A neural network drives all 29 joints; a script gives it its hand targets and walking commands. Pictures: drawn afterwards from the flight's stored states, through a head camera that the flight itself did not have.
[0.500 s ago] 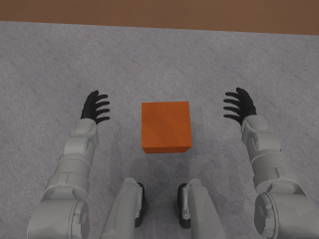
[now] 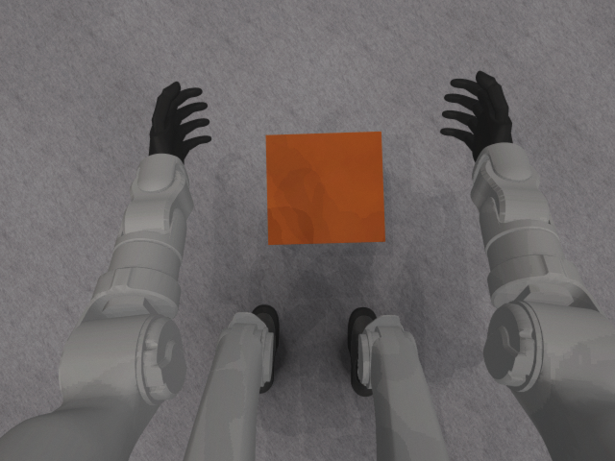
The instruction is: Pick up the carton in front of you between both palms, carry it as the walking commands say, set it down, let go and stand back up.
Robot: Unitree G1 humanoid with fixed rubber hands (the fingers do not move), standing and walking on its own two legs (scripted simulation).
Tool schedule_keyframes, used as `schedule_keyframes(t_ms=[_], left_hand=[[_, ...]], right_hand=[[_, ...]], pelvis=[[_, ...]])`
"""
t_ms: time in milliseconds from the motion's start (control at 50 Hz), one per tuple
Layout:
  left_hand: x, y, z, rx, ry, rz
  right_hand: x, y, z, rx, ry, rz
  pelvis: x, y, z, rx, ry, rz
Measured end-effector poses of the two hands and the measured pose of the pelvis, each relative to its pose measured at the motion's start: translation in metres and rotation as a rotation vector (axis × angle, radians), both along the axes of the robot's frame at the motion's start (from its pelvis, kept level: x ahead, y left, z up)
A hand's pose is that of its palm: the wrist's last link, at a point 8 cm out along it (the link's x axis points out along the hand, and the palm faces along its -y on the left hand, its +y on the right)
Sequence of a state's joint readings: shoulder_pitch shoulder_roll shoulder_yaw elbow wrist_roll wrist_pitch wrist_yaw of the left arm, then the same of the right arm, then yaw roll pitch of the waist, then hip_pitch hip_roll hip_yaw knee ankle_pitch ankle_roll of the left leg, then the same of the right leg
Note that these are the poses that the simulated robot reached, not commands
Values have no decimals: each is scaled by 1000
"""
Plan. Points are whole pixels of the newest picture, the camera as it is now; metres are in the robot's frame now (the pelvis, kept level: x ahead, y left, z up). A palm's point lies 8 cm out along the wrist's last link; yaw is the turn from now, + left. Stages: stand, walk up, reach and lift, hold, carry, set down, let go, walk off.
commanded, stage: reach and lift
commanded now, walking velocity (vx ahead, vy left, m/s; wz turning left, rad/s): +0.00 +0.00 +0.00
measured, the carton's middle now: (323, 196) +0.46 -0.01 -0.48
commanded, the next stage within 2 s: none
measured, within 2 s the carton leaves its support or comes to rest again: leaves its support in 1.46 s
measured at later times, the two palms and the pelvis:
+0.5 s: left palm (221, 189) +0.46 +0.18 -0.37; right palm (426, 184) +0.47 -0.20 -0.37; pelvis -0.06 +0.01 -0.20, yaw +0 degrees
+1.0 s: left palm (230, 189) +0.46 +0.17 -0.41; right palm (412, 187) +0.47 -0.19 -0.41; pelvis -0.05 +0.00 -0.23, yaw +0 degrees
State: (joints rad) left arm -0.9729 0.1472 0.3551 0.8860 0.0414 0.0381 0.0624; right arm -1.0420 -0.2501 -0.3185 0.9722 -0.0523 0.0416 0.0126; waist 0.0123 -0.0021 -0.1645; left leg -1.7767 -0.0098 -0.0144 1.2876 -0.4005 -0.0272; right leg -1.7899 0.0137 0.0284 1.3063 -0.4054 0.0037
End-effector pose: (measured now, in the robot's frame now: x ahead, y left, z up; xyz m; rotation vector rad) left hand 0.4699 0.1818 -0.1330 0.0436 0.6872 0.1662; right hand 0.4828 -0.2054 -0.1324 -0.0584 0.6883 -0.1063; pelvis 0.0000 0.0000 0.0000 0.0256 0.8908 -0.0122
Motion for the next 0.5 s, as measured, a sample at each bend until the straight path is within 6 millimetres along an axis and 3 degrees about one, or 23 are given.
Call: schedule_keyframes(t_ms=[160, 240, 360, 500], left_hand=[[-13, 1, -99, 3, 21, -3], [-17, 2, -140, 3, 10, -4], [-16, 1, -187, -3, 5, 1], [-12, -5, -233, -9, 40, -1]], right_hand=[[-17, -1, -101, -9, 21, -15], [-21, -3, -143, -12, 7, -18], [-18, -1, -188, -9, -2, -21], [-15, 5, -233, -4, 33, -28]], pelvis=[[-13, 3, -74, -1, 32, 5], [-26, 5, -114, -1, 1, 6], [-46, 6, -164, -1, -79, 6], [-60, 5, -202, -2, -160, 7]])
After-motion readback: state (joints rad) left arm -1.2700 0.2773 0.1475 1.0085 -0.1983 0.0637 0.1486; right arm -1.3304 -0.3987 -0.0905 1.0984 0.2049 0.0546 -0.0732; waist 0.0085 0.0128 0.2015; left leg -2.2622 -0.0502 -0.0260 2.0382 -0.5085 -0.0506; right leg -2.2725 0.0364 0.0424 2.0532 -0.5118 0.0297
